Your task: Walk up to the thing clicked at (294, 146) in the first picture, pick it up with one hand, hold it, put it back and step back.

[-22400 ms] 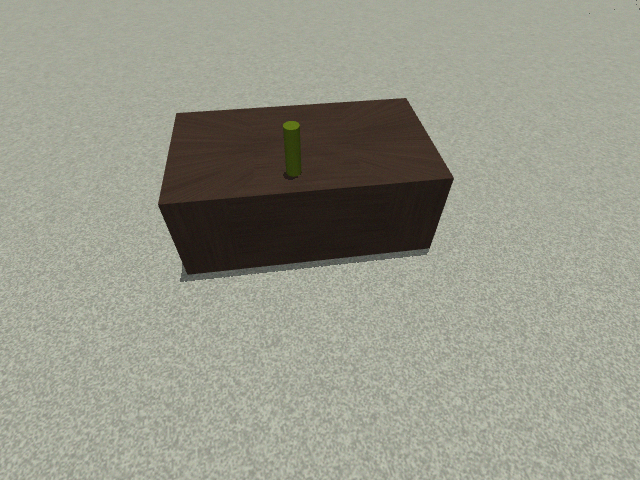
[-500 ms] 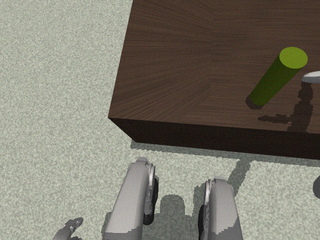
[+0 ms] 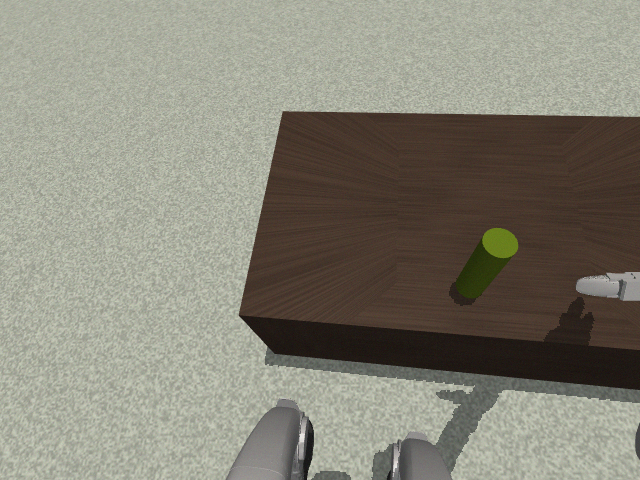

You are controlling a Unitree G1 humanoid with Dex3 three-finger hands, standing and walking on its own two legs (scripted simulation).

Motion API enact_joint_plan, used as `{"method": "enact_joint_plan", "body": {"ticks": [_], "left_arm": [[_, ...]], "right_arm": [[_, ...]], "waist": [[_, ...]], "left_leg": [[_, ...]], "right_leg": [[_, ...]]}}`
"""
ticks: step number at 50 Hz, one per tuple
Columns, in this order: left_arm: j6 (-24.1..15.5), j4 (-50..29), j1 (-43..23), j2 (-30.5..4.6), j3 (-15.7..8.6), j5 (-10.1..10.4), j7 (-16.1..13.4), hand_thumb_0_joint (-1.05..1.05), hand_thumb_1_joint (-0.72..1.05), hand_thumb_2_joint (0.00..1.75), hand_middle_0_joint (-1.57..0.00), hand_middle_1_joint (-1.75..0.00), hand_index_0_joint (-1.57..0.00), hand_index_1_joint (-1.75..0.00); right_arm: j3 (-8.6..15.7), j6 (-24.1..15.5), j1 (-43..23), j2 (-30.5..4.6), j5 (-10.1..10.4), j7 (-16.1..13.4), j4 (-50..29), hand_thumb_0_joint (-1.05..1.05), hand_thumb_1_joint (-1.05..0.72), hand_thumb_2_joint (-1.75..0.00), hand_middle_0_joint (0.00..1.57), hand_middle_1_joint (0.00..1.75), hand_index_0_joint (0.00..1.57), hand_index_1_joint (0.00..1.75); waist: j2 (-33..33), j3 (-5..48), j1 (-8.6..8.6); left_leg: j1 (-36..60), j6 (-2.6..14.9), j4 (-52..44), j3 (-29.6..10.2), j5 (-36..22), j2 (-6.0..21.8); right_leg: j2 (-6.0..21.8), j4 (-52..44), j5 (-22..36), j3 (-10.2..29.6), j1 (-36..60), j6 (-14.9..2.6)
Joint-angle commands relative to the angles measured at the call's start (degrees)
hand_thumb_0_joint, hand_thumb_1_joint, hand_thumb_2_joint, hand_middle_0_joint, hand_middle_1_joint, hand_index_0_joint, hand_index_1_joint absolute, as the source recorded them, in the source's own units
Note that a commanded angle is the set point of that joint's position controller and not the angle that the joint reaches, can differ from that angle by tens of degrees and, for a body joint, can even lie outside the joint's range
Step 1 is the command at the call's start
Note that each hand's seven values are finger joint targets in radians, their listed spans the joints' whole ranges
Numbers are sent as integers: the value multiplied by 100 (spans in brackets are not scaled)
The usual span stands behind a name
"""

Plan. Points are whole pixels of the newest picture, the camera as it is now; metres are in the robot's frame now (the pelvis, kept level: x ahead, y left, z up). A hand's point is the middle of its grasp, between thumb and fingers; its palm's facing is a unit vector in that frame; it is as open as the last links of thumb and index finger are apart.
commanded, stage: home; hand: right
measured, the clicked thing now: (483, 266) +0.49 -0.21 -0.21
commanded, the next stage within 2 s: none
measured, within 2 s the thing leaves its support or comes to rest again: neither
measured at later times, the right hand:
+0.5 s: hand (527, 404) +0.24 -0.19 -0.03, palm faces +0.17 +0.94 -0.28, open 17.2 cm
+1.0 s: hand (507, 445) +0.19 -0.16 -0.03, palm faces +0.11 +0.95 -0.29, open 17.4 cm
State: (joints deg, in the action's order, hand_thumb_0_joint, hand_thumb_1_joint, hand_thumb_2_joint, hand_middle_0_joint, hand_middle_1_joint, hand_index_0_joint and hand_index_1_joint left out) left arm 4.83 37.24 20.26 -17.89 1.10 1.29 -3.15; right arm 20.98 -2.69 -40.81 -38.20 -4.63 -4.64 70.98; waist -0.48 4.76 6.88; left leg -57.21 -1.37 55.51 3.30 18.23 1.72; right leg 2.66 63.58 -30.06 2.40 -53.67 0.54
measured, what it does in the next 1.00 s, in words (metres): stands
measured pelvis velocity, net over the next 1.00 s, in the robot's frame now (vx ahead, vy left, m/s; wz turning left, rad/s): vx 0.03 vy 0.02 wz -0.03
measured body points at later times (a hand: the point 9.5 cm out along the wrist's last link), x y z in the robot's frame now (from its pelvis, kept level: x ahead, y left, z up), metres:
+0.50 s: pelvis +0.05 +0.01 +0.05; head +0.08 +0.02 +0.50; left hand +0.21 +0.24 -0.05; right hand +0.23 -0.24 -0.01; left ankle +0.08 +0.14 -0.66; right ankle +0.00 -0.12 -0.66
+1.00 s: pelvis +0.03 +0.02 +0.04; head +0.05 +0.03 +0.49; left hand +0.19 +0.26 -0.05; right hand +0.19 -0.21 -0.01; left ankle +0.08 +0.14 -0.66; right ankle +0.00 -0.12 -0.66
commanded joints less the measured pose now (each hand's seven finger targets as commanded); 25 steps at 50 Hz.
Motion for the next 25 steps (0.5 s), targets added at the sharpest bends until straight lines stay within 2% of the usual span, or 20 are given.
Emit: {"method": "enact_joint_plan", "body": {"ticks": [1, 2, 3, 5, 6, 7, 8, 9, 10, 11, 12, 13, 14, 16, 20, 21, 22, 24, 25], "left_arm": [[-81, -493, 441, -866, -398, 92, -111, 0, 90, 90, -20, -29, -20, -29], [-81, -524, 382, -835, -405, 120, -136, 0, 90, 90, -20, -29, -20, -29], [-95, -572, 287, -781, -385, 147, -165, 0, 90, 90, -20, -29, -20, -30], [-121, -593, 176, -722, -359, 153, -249, 0, 90, 90, -20, -29, -20, -30], [-144, -575, 123, -679, -357, 156, -277, 0, 90, 90, -20, -29, -20, -29], [-159, -544, 114, -632, -347, 142, -327, 0, 90, 90, -20, -29, -20, -29], [-176, -547, 74, -614, -350, 137, -367, 0, 90, 90, -20, -29, -20, -29], [-191, -608, -23, -578, -329, 149, -412, 0, 90, 90, -20, -29, -20, -29], [-208, -624, -62, -541, -320, 143, -446, 0, 90, 90, -20, -29, -20, -29], [-247, -644, -128, -490, -312, 133, -475, 0, 90, 90, -20, -29, -20, -29], [-273, -687, -178, -417, -311, 119, -494, 0, 90, 90, -20, -29, -20, -29], [-309, -701, -227, -354, -302, 110, -512, 0, 90, 90, -20, -29, -20, -29], [-334, -745, -287, -346, -307, 117, -539, 0, 90, 90, -20, -29, -20, -29], [-391, -775, -402, -295, -329, 97, -541, 0, 90, 90, -20, -29, -20, -29], [-500, -926, -741, -189, -326, 90, -556, 0, 90, 90, -20, -29, -20, -29], [-528, -1020, -840, -164, -317, 87, -547, 0, 90, 90, -20, -29, -20, -30], [-551, -1020, -852, -166, -319, 87, -548, 0, 90, 90, -20, -29, -20, -30], [-577, -1136, -991, -148, -310, 78, -559, 0, 90, 90, -20, -29, -20, -30], [-590, -1141, -1007, -136, -294, 73, -567, 0, 90, 90, -20, -29, -20, -30]], "right_arm": [[-132, -51, -240, -724, 203, -144, -1932, 0, 50, -9, 6, 6, 6, 6], [-114, -40, 52, -732, 255, -197, -2278, 0, 52, -7, 6, 6, 6, 6], [-242, -4, 502, -480, 315, -227, -2401, 0, 53, -7, 6, 6, 6, 6], [-192, -14, 635, -574, 406, -370, -3427, 0, 53, -7, 6, 6, 6, 6], [-240, 18, 1128, -389, 437, -421, -3539, 0, 53, -7, 6, 6, 6, 6], [-358, 35, 1307, -141, 480, -458, -3728, 0, 51, -8, 6, 6, 6, 6], [-427, 43, 1590, 13, 512, -488, -3937, 0, 52, -8, 6, 6, 6, 6], [-374, 34, 1621, -84, 536, -541, -4343, 0, 51, -8, 6, 6, 6, 6], [-499, 49, 1846, 148, 557, -554, -4474, 0, 50, -9, 6, 6, 6, 6], [-762, 114, 2255, 631, 586, -539, -4269, 0, 52, -7, 6, 6, 6, 6], [-839, 111, 2312, 770, 606, -547, -4629, 0, 52, -7, 6, 6, 6, 6], [-996, 142, 2627, 1040, 618, -531, -4637, 0, 51, -8, 6, 6, 6, 6], [-955, 150, 2773, 946, 628, -564, -5028, 0, 50, -9, 6, 6, 6, 6], [-1399, 275, 3568, 1558, 645, -507, -4916, 0, 52, -7, 6, 6, 6, 6], [-1713, 453, 4610, 1895, 690, -429, -5692, 0, 50, -9, 6, 6, 6, 6], [-1732, 486, 4845, 1857, 695, -425, -6077, 0, 50, -9, 6, 6, 6, 6], [-1816, 539, 5043, 1965, 702, -404, -6137, 0, 51, -8, 6, 6, 6, 6], [-1729, 584, 5211, 1808, 685, -413, -6615, 0, 53, -7, 6, 6, 6, 6], [-1777, 628, 5460, 1904, 677, -406, -6564, 0, 52, -7, 6, 6, 6, 6]], "waist": [[-820, 2409, -328], [-775, 2468, -403], [-636, 2334, -416], [-871, 2217, -488], [-903, 2131, -543], [-859, 1918, -474], [-866, 1761, -481], [-904, 1708, -516], [-893, 1600, -488], [-686, 1410, -414], [-699, 1424, -422], [-598, 1320, -438], [-635, 1415, -514], [-328, 1185, -449], [-7, 930, -552], [-29, 989, -600], [106, 849, -543], [68, 736, -570], [104, 673, -551]], "left_leg": [[2384, 347, -794, 145, -1044, -217], [2638, 334, -880, 148, -1020, -210], [2776, 329, -955, 157, -997, -215], [2942, 331, -1139, 136, -915, -202], [2979, 346, -1157, 137, -990, -199], [2969, 339, -1242, 149, -1018, -212], [2990, 339, -1274, 162, -1057, -214], [3098, 338, -1360, 145, -1001, -204], [3133, 335, -1401, 141, -1026, -200], [3153, 321, -1482, 146, -1032, -208], [3297, 319, -1504, 145, -1105, -200], [3358, 307, -1533, 154, -1181, -186], [3501, 308, -1538, 153, -1325, -181], [3531, 288, -1580, 181, -1461, -199], [3722, 222, -1701, 191, -1531, -183], [3818, 212, -1717, 176, -1594, -170], [3786, 191, -1721, 188, -1623, -181], [3769, 168, -1764, 176, -1473, -178], [3747, 172, -1765, 165, -1438, -184]], "right_leg": [[-75, -1524, 2249, 2, 1865, 42], [-99, -1625, 2178, -27, 1943, 43], [-86, -1748, 2105, -17, 1943, 43], [-102, -1956, 1972, -59, 2172, 56], [-94, -2022, 2096, -40, 2293, 82], [-97, -2094, 2166, -56, 2392, 92], [-88, -2164, 2232, -43, 2474, 104], [-99, -2240, 2107, -84, 2532, 85], [-91, -2284, 2149, -85, 2613, 92], [-103, -2326, 2111, -122, 2598, 72], [-120, -2355, 2162, -160, 2663, 59], [-123, -2349, 2268, -175, 2698, 53], [-129, -2367, 2477, -208, 2842, 55], [-127, -2379, 2676, -218, 2838, 44], [-164, -2443, 2559, -289, 2879, -3], [-185, -2433, 2578, -309, 2917, -12], [-184, -2437, 2607, -306, 2910, -18], [-194, -2463, 2427, -319, 2879, -34], [-200, -2467, 2381, -322, 2865, -42]]}}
